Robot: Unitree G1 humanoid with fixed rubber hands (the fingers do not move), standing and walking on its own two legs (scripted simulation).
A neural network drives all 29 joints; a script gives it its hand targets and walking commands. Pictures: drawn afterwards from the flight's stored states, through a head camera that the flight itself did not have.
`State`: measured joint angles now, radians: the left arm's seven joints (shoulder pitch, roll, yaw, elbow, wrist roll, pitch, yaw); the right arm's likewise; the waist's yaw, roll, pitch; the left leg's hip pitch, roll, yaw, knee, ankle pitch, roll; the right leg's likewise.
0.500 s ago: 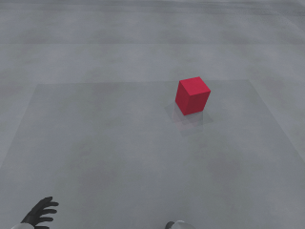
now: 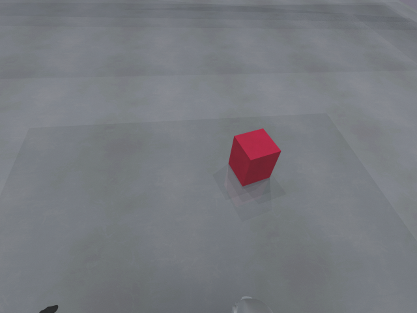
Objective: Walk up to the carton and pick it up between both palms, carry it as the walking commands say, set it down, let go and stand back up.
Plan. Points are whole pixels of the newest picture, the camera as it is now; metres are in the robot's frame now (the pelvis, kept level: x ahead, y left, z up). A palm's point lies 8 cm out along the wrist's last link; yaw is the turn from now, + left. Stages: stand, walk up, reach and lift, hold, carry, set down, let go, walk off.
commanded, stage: walk up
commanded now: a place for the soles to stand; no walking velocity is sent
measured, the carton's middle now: (252, 157) +1.04 -0.28 -0.64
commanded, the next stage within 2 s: none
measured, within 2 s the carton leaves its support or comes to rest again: neither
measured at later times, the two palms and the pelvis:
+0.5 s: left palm (104, 235) +0.29 +0.24 -0.09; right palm (385, 248) +0.29 -0.42 -0.09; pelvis +0.22 -0.09 +0.00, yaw +0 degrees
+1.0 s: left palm (165, 164) +0.51 +0.14 -0.10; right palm (406, 199) +0.44 -0.55 -0.10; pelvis +0.41 -0.19 -0.02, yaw +0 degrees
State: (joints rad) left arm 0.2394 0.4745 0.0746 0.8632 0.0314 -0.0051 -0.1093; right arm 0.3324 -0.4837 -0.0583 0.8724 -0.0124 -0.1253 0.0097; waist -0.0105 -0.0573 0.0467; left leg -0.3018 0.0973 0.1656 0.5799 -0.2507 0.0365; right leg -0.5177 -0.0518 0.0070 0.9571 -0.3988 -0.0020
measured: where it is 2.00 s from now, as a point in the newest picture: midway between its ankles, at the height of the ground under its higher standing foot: (260, 232)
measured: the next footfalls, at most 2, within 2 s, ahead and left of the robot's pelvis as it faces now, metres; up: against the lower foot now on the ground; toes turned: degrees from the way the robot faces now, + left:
right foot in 0.22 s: +0.25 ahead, -0.21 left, +0.00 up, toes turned -6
left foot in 0.54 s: +0.38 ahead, +0.03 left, +0.00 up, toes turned +7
